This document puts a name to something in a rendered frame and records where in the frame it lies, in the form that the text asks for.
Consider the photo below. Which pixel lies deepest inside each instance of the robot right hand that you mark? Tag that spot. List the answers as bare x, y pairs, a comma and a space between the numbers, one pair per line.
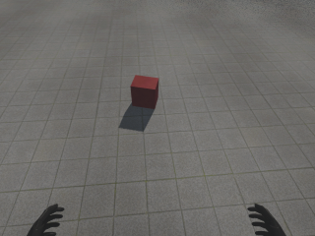
273, 227

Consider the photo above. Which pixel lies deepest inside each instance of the carton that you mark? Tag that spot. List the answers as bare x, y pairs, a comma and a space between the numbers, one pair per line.
144, 91

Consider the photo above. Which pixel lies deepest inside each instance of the robot left hand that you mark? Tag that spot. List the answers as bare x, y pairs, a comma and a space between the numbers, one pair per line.
41, 224

